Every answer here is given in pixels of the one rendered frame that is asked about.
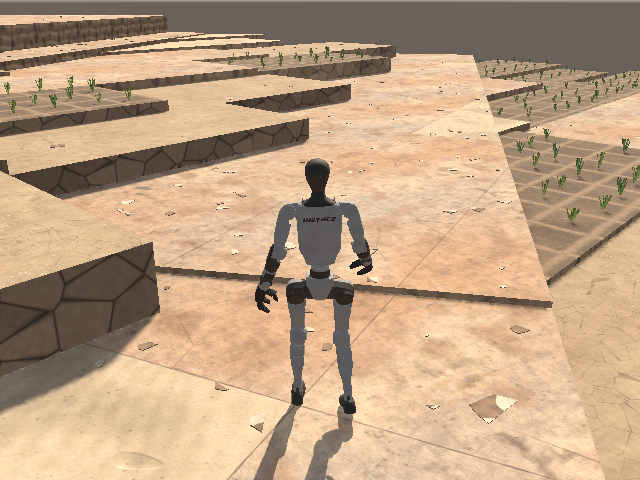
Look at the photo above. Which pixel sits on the right robot foot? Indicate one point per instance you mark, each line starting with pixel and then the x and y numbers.
pixel 348 406

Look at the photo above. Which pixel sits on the left robot hand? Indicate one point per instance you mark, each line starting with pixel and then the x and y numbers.
pixel 260 298

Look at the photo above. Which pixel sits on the robot right upper arm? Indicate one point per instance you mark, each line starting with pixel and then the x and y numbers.
pixel 350 211

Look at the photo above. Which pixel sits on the robot left upper arm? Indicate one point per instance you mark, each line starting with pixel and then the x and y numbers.
pixel 286 213

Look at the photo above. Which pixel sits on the humanoid robot head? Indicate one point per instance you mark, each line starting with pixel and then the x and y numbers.
pixel 317 173

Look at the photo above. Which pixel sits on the right robot forearm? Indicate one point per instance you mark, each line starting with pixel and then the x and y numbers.
pixel 365 258

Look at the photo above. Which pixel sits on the right robot hand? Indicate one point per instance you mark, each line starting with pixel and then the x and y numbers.
pixel 362 271

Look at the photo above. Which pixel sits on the left robot forearm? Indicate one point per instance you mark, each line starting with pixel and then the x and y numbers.
pixel 269 271

